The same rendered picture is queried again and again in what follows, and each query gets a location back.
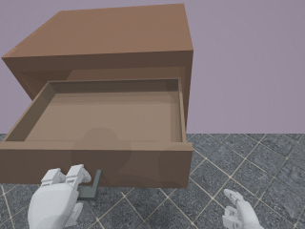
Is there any cabinet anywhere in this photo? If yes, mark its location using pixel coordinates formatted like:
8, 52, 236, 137
1, 3, 193, 189

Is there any robot right hand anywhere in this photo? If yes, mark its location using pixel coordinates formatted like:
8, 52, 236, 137
222, 189, 260, 229

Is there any handle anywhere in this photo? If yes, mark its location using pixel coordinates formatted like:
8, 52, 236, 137
37, 169, 103, 201

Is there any drawer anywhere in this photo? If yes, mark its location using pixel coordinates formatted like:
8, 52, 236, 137
0, 77, 193, 189

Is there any robot left hand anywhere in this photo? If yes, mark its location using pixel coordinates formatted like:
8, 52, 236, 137
28, 164, 92, 229

